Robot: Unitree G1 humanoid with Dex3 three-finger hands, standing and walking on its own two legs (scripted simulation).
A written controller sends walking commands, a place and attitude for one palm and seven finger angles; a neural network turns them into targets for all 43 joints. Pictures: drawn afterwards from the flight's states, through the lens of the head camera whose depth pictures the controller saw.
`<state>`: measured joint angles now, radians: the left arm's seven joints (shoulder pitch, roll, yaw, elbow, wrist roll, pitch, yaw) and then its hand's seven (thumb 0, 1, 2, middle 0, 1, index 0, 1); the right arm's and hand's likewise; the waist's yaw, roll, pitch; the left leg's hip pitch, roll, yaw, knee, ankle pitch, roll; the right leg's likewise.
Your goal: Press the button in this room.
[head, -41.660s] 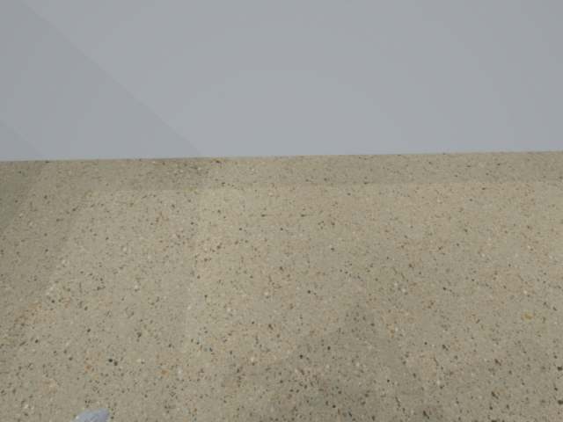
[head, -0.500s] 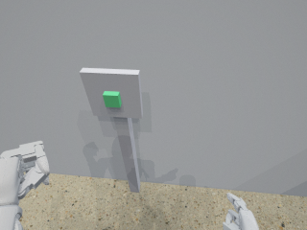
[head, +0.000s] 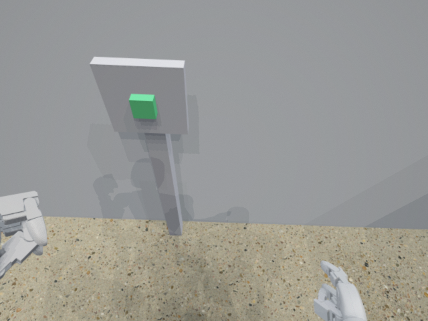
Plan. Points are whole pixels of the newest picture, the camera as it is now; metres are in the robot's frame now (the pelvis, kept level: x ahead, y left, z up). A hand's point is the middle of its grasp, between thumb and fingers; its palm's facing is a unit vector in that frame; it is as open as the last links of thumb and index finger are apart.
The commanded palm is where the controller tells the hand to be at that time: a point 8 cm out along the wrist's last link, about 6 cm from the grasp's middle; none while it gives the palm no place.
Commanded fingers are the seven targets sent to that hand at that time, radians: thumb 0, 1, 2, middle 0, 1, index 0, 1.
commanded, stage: step back with the hand held close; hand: left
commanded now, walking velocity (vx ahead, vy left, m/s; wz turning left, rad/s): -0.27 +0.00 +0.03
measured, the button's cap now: (144, 105) +0.55 +0.21 +0.08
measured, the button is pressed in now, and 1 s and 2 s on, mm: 0 0 0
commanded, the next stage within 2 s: stop stepping back and stand still in 0.92 s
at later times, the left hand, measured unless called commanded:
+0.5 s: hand (5, 287) +0.13 +0.24 +0.16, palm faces +0.39 -0.78 -0.48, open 3.1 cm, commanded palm +0.06 +0.28 +0.18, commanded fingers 0.00 0.90 0.90 -1.30 -1.50 -1.30 -1.50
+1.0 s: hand out of the picture +0.04 +0.22 +0.18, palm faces +0.31 -0.86 -0.41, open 3.1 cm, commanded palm -0.02 +0.26 +0.18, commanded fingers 0.00 0.90 0.90 -1.30 -1.50 -1.30 -1.50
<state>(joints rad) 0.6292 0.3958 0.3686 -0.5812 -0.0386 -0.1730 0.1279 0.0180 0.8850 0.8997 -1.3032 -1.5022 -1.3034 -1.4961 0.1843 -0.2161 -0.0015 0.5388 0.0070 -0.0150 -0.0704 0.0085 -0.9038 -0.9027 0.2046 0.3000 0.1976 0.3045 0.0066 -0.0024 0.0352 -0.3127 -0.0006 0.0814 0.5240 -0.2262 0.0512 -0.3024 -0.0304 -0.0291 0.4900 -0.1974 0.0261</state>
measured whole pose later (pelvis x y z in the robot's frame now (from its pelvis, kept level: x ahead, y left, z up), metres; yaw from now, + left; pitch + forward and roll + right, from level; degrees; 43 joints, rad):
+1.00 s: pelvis -0.16 -0.01 +0.00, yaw -2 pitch +3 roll -3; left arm 0.61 0.42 0.37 -0.65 -0.05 -0.24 0.13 0.02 0.89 0.90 -1.31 -1.50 -1.31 -1.50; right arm 0.17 -0.14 0.03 0.63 -0.04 -0.14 -0.03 0.01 -0.90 -0.90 0.21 0.30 0.20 0.31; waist 0.01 -0.02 -0.03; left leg -0.45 0.07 0.02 0.38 0.00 0.01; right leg -0.21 0.05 -0.02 0.56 -0.45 0.01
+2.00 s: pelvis -0.26 -0.01 +0.00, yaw +1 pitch -1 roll +0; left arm 0.63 0.35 0.34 -0.54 -0.02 -0.23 0.15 0.02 0.88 0.90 -1.31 -1.50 -1.31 -1.50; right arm 0.25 -0.20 0.02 0.67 -0.01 -0.11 -0.06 0.01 -0.90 -0.90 0.21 0.30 0.20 0.30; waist 0.00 -0.01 -0.01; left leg -0.25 0.01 0.01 0.54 -0.27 0.00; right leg -0.25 0.00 -0.03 0.54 -0.27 -0.01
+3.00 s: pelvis -0.28 -0.01 +0.01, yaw +2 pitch -2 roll +0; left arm 0.27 0.20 0.02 1.14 0.01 0.01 0.02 0.01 0.90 0.90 -0.29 -0.42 -0.29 -0.41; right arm 0.32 -0.16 -0.01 1.12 -0.02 0.02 -0.02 0.00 -0.91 -0.90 0.20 0.30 0.20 0.30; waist 0.00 0.02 0.05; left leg -0.22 0.00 0.01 0.44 -0.20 0.01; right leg -0.21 -0.01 -0.03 0.44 -0.20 -0.01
